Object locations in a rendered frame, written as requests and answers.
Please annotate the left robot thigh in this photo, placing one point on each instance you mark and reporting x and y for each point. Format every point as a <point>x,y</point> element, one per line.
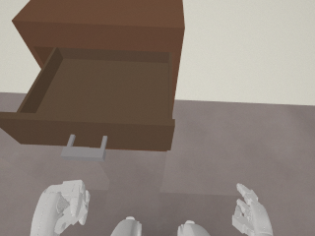
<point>128,227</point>

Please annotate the robot left hand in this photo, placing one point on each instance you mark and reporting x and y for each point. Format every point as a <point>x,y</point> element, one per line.
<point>70,198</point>

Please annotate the cabinet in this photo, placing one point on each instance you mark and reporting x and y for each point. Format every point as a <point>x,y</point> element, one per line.
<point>130,25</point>

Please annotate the right robot shin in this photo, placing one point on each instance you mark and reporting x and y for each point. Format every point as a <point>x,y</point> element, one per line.
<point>189,221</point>

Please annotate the robot right hand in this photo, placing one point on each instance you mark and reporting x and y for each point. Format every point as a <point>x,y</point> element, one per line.
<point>255,219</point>

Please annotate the drawer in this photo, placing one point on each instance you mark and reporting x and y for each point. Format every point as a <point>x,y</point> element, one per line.
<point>125,95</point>

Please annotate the handle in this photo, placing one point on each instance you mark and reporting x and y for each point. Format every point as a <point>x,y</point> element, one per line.
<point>84,153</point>

